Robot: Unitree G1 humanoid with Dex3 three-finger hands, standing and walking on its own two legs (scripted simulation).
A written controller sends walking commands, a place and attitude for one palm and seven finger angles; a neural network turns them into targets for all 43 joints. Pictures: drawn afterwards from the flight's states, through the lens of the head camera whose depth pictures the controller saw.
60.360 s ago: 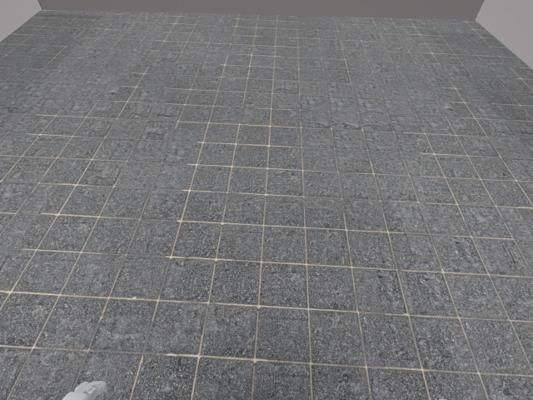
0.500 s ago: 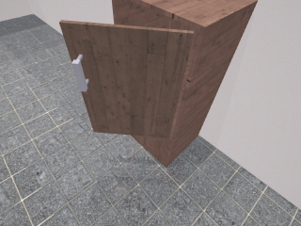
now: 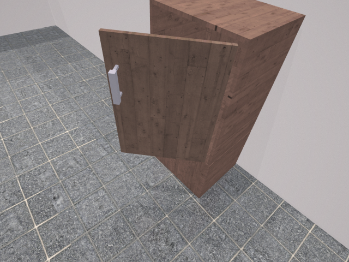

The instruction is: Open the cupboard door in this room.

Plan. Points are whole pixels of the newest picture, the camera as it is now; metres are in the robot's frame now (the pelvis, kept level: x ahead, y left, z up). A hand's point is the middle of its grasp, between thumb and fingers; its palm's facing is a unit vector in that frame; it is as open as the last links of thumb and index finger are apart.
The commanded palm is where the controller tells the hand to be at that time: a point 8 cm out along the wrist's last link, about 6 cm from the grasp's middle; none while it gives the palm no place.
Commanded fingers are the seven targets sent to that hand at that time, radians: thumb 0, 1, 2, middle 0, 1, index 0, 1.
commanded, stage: shuffle to correct the standing spot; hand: left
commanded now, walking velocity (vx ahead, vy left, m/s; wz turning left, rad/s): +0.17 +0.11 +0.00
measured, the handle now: (116, 84) +0.65 +0.25 +0.05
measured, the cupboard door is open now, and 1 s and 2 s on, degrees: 41 41 41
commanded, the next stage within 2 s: come to a stop and stand still in 0.52 s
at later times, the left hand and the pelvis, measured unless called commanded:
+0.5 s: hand out of the picture +0.04 +0.18 -0.17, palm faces +0.07 -0.99 -0.15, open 7.4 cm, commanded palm none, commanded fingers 0.00 0.90 0.90 -0.20 -0.30 -0.20 -0.30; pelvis +0.05 +0.03 +0.01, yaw -1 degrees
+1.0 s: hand out of the picture +0.13 +0.27 -0.18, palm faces +0.01 -0.97 -0.23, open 7.4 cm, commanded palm none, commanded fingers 0.00 0.90 0.90 -0.20 -0.30 -0.20 -0.30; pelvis +0.10 +0.08 -0.01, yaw -2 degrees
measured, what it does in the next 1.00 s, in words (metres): walks ahead: right foot, then left foot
